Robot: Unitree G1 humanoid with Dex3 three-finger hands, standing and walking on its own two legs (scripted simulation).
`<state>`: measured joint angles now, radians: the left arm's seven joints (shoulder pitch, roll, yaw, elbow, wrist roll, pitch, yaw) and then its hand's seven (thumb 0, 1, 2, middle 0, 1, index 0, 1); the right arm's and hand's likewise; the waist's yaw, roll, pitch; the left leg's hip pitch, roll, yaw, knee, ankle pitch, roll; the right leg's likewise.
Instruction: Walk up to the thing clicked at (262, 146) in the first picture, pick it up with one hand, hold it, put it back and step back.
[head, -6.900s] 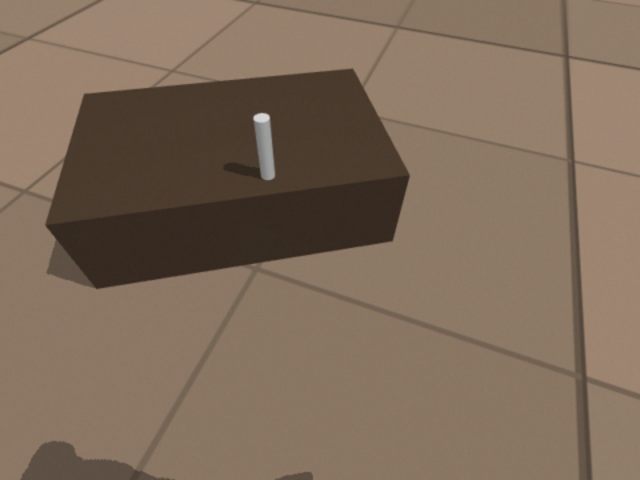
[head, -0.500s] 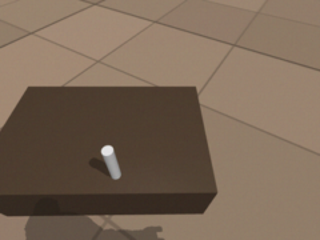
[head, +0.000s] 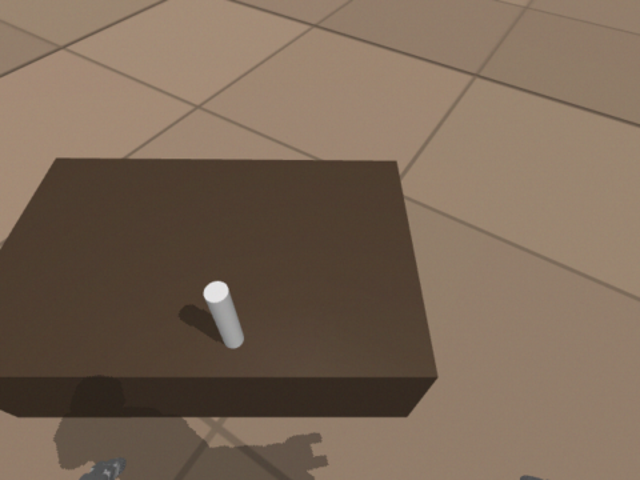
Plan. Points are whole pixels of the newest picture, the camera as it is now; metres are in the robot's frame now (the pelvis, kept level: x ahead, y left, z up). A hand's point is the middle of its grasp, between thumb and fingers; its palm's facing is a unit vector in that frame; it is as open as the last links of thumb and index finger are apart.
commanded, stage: go down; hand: left
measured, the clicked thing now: (225, 317) +0.46 +0.21 -0.31
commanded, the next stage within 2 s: none
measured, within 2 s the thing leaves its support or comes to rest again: neither
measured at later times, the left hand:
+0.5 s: hand (132, 464) +0.15 +0.27 -0.15, palm faces +0.04 -0.95 -0.32, open 16.5 cm
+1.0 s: hand (123, 470) +0.15 +0.27 -0.15, palm faces +0.06 -0.94 -0.33, open 17.3 cm
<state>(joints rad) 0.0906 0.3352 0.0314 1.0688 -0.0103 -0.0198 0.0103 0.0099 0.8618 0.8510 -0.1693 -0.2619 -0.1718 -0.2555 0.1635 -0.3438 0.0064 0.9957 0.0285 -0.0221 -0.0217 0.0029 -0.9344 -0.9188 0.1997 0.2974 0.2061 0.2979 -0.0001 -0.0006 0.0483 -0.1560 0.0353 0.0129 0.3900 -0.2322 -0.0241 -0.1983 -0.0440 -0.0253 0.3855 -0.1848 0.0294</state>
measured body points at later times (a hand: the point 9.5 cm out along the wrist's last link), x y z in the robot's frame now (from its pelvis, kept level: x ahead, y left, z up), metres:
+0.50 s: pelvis +0.01 +0.01 -0.03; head +0.05 +0.02 +0.42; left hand +0.15 +0.32 -0.13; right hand +0.15 -0.25 -0.12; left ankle -0.02 +0.14 -0.74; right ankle +0.01 -0.14 -0.74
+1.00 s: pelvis +0.01 +0.01 -0.06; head +0.05 +0.02 +0.39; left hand +0.14 +0.32 -0.12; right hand +0.17 -0.24 -0.14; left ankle -0.02 +0.14 -0.74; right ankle +0.01 -0.14 -0.74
